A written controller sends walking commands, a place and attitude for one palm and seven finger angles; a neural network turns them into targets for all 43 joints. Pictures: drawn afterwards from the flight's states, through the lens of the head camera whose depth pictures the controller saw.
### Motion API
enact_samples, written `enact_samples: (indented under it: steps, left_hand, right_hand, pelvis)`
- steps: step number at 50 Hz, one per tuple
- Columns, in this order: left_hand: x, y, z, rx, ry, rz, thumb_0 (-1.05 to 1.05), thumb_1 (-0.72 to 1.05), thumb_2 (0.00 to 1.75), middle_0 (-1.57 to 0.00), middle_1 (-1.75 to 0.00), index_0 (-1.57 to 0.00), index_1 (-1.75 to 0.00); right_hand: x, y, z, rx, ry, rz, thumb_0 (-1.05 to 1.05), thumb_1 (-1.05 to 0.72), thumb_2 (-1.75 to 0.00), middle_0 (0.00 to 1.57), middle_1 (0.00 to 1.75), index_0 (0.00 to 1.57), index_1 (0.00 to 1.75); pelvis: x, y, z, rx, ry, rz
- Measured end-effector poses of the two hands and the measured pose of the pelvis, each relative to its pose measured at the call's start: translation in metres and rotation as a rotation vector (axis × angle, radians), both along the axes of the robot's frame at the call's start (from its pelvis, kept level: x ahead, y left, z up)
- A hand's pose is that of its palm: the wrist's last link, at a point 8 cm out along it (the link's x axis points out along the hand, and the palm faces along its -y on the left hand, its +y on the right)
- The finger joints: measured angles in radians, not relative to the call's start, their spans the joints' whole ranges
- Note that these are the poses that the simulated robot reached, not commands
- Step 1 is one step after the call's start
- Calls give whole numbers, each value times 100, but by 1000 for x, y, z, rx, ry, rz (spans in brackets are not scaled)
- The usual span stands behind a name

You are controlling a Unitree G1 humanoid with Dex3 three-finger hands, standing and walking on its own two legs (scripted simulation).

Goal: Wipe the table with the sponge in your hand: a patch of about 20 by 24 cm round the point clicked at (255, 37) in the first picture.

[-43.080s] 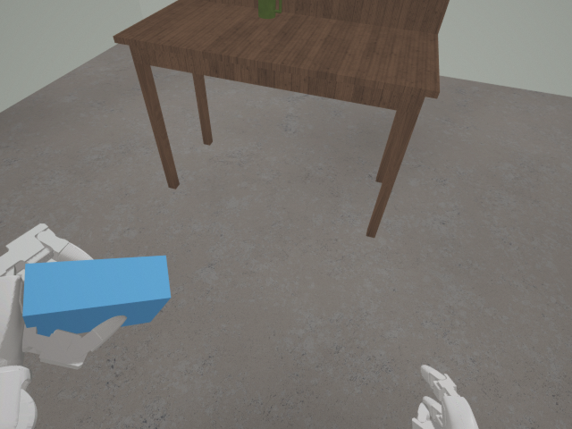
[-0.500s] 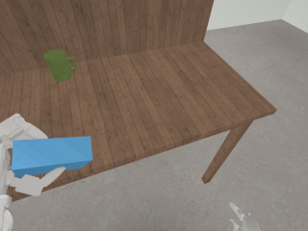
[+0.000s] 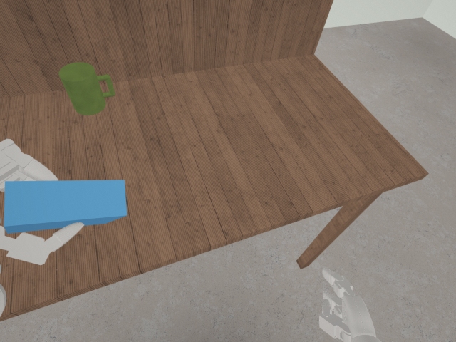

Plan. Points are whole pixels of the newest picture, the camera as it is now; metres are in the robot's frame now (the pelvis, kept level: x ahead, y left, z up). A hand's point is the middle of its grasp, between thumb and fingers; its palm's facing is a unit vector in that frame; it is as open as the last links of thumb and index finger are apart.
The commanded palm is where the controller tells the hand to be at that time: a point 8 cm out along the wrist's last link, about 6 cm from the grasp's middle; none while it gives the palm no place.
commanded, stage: come to a stop and stand still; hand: left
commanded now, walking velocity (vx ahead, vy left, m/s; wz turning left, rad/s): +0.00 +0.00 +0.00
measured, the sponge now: (82, 205) +0.25 +0.23 +0.13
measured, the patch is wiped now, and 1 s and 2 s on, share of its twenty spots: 0.00 0.00 0.00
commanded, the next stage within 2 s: look again from close up in 0.14 s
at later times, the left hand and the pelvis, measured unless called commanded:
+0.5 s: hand (44, 231) +0.20 +0.24 +0.17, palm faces +0.37 -0.85 -0.37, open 9.2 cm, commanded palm +0.14 +0.28 +0.18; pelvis -0.02 +0.00 +0.00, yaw +0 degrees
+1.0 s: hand (39, 238) +0.19 +0.24 +0.16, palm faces +0.37 -0.82 -0.45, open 9.2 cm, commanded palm +0.13 +0.27 +0.18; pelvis -0.03 -0.01 +0.01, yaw +0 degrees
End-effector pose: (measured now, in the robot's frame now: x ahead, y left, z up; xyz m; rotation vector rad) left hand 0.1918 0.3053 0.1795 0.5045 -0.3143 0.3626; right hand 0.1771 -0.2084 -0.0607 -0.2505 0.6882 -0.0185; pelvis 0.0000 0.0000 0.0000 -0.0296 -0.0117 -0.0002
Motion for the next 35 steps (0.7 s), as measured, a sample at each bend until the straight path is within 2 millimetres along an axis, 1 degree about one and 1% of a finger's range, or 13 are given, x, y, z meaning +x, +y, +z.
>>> enact_samples:
  steps: [2, 4, 7, 9, 12, 15, 18, 23, 25, 28, 35]
  left_hand:
    - [0, -4, 8, -9, -40, -3, -1, -45, 105, -81, -140, -83, -141]
    - [0, -11, 11, -22, -54, -25, -1, -44, 105, -81, -141, -83, -141]
    - [-1, -18, 6, -35, -26, -61, -1, -44, 105, -81, -141, -83, -141]
    - [-1, -18, -2, -44, 13, -64, -1, -44, 105, -81, -141, -83, -141]
    - [-4, -13, -14, -56, 74, -40, -1, -45, 105, -81, -141, -83, -141]
    - [-9, -9, -19, -69, 97, -12, -1, -45, 105, -81, -140, -83, -141]
    - [-16, -12, -14, -74, 78, -6, -1, -45, 105, -81, -141, -83, -141]
    - [-28, -22, -1, -61, 23, -33, -1, -45, 105, -81, -141, -83, -141]
    - [-31, -23, 1, -58, 19, -38, -1, -45, 105, -81, -141, -83, -141]
    - [-36, -22, -2, -58, 35, -30, -1, -45, 105, -81, -141, -83, -141]
    - [-44, -22, -16, -92, 86, -7, -1, -45, 106, -81, -141, -83, -141]
  right_hand:
    - [8, 1, 3, 5, -22, 5, 1, -91, -90, 20, 30, 20, 30]
    - [13, 1, 5, 13, -41, 1, 1, -91, -90, 20, 30, 20, 30]
    - [16, 2, 8, 21, -54, -14, 1, -91, -90, 20, 30, 20, 30]
    - [15, 1, 9, 21, -52, -25, 1, -91, -90, 20, 30, 20, 30]
    - [9, 0, 9, 17, -40, -38, 1, -91, -90, 20, 30, 20, 30]
    - [0, -3, 7, 6, -21, -40, 1, -91, -90, 20, 30, 20, 30]
    - [-9, -6, 5, -5, -6, -38, 1, -91, -90, 20, 30, 20, 30]
    - [-22, -10, 2, -6, 1, -44, 1, -91, -90, 20, 30, 20, 30]
    - [-28, -11, 2, -1, -2, -53, 1, -91, -90, 20, 30, 20, 30]
    - [-35, -14, 2, 5, -9, -69, 1, -91, -90, 20, 30, 20, 30]
    - [-52, -21, 2, -1, -14, -88, 1, -91, -90, 20, 30, 20, 30]
  pelvis:
    - [2, 2, 0, -5, -1, -1]
    - [5, 4, 0, -8, 0, -2]
    - [6, 5, 1, -6, 3, -4]
    - [6, 4, 1, -4, 3, -3]
    - [3, 2, 2, -1, 1, -2]
    - [-1, 0, 3, -1, -3, 2]
    - [-6, -1, 4, 0, -9, 3]
    - [-14, -2, 4, 2, -17, 1]
    - [-17, -3, 5, 4, -19, -1]
    - [-21, -4, 6, 6, -23, -6]
    - [-31, -6, 6, 9, -30, -9]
